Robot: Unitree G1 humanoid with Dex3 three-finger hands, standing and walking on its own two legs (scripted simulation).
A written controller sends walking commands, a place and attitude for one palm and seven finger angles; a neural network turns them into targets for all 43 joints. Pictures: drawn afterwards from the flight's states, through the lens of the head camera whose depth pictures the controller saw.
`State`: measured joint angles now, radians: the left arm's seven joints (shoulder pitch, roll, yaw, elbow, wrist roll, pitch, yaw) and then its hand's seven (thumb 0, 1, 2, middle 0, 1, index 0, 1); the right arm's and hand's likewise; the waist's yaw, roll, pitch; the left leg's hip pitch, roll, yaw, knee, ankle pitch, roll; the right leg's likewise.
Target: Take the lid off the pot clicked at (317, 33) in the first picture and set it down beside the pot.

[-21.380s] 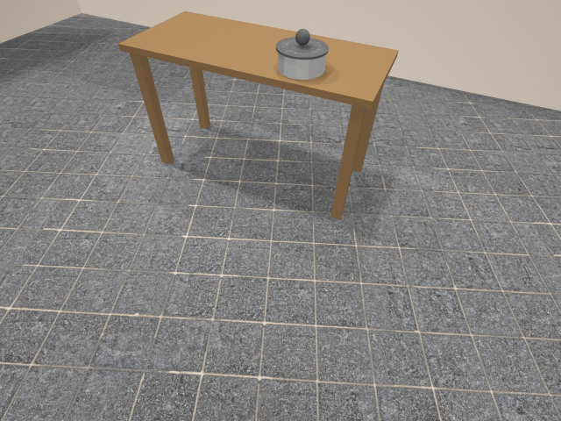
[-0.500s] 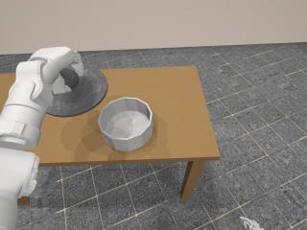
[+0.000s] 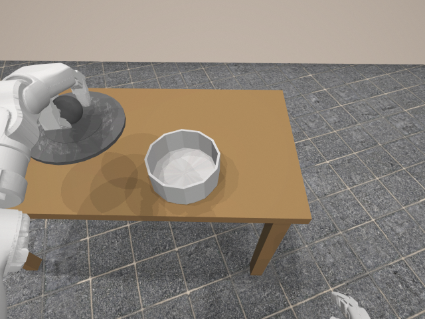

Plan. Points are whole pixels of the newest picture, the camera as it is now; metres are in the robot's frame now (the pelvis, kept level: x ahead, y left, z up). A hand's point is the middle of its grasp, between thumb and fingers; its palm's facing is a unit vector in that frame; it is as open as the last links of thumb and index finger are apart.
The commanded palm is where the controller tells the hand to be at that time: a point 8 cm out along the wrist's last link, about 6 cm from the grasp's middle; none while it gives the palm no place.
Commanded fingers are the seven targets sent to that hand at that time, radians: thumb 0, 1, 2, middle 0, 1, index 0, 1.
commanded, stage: move the lid sideways beside the pot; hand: left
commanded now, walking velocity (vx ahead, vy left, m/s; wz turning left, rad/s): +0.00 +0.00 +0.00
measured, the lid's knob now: (67, 110) +0.46 +0.30 +0.14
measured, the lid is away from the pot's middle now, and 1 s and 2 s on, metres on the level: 0.21 0.22 0.24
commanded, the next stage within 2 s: lower the lid onto the table in 0.40 s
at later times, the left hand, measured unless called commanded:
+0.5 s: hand (40, 109) +0.44 +0.33 +0.16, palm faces -0.34 -0.05 -0.94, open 8.4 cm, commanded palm +0.45 +0.32 +0.24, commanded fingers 0.00 0.58 1.04 -0.78 -1.03 -0.78 -1.02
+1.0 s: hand (61, 117) +0.45 +0.31 +0.13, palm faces -0.37 -0.05 -0.93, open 8.4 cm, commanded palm +0.46 +0.31 +0.20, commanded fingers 0.00 0.58 1.04 -0.78 -1.03 -0.78 -1.02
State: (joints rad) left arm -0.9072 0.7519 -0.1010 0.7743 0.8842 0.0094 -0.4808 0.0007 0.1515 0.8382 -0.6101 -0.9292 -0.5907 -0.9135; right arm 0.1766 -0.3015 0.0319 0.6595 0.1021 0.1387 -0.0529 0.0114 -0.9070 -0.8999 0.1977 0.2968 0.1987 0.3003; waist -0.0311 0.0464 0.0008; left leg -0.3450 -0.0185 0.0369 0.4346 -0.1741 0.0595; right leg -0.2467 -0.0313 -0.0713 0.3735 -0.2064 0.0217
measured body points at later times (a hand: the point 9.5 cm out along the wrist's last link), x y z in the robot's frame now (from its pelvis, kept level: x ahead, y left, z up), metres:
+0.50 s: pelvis +0.00 +0.01 +0.00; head +0.06 +0.01 +0.44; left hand +0.45 +0.33 +0.21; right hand +0.08 -0.27 -0.13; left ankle +0.03 +0.08 -0.74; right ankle -0.02 -0.14 -0.74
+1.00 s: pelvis +0.01 +0.01 +0.00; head +0.07 +0.01 +0.44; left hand +0.47 +0.31 +0.18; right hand +0.09 -0.27 -0.13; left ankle +0.03 +0.08 -0.74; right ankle -0.02 -0.14 -0.74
